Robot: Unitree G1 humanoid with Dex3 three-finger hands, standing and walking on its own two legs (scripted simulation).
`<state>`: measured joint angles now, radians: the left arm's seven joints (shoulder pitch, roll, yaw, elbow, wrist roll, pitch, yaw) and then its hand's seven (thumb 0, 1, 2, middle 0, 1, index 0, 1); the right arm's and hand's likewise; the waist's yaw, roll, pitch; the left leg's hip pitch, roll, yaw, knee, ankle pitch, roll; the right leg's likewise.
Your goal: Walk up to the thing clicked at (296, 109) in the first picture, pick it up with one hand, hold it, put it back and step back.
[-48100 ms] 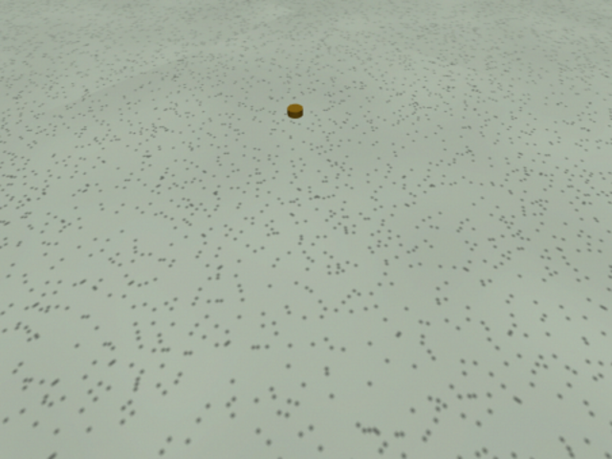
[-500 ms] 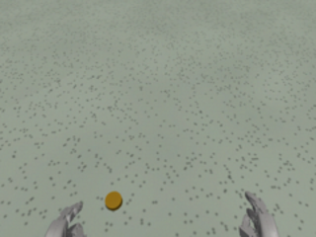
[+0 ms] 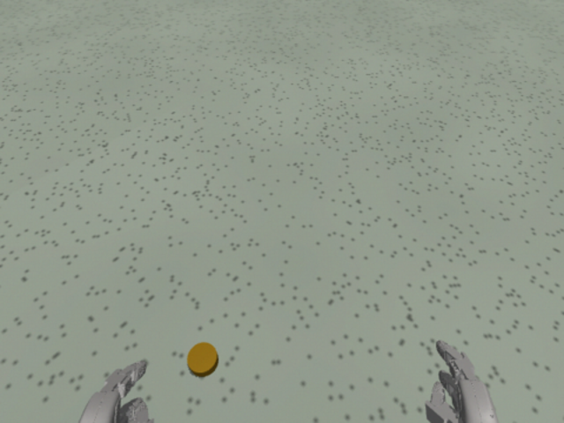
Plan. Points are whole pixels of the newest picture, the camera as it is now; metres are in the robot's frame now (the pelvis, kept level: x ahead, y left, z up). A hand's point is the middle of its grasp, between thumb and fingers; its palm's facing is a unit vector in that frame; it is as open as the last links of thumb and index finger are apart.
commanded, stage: stand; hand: left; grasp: from above
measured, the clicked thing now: (203, 359) +0.46 +0.24 -0.69
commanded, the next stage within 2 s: none
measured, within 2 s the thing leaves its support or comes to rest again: neither
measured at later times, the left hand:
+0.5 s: hand out of the picture +0.06 +0.24 -0.11, palm faces +0.02 -0.95 -0.32, open 7.4 cm
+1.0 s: hand out of the picture +0.04 +0.24 -0.10, palm faces +0.02 -0.94 -0.33, open 7.4 cm
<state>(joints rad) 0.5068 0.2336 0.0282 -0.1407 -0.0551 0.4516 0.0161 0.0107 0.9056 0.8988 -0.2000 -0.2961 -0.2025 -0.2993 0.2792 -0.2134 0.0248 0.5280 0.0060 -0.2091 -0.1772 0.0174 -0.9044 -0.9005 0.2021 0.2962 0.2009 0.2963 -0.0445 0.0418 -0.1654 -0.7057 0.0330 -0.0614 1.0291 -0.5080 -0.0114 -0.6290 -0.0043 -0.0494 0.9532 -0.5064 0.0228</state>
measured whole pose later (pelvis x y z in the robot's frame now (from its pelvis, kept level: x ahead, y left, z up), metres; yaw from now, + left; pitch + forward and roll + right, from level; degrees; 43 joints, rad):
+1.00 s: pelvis -0.01 +0.00 +0.07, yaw +0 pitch -4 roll +0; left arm 0.17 0.30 0.03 1.12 0.03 0.00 0.02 0.00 0.91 0.90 -0.20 -0.30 -0.20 -0.30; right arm 0.14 -0.29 -0.04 1.11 -0.03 0.00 -0.02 0.01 -0.91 -0.90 0.20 0.30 0.20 0.30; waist 0.01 0.01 0.06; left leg -0.13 -0.01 -0.01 0.39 -0.19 0.00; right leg -0.09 -0.05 -0.02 0.38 -0.22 0.04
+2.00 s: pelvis +0.00 -0.01 +0.07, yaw -1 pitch -3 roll +0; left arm 0.10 0.32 0.03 1.15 0.01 -0.01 0.00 0.00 0.91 0.90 -0.20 -0.30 -0.20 -0.30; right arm 0.11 -0.32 -0.01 1.15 -0.02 -0.01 -0.02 0.01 -0.91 -0.90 0.20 0.30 0.20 0.30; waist 0.00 0.01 0.06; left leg -0.10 0.02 -0.01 0.32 -0.18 -0.02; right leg -0.07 -0.02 -0.01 0.33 -0.20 0.01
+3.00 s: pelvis -0.05 +0.03 +0.06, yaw -2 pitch +0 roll -2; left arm 0.03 0.41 0.07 0.90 0.00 0.05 0.03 0.00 0.91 0.90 -0.20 -0.30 -0.20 -0.30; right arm 0.13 -0.34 -0.05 0.96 -0.03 0.03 -0.01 0.01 -0.91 -0.90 0.20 0.30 0.20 0.30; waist -0.02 -0.04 0.20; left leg -0.28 -0.02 -0.01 0.57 -0.29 0.06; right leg -0.45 0.12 0.15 1.08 -0.53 -0.02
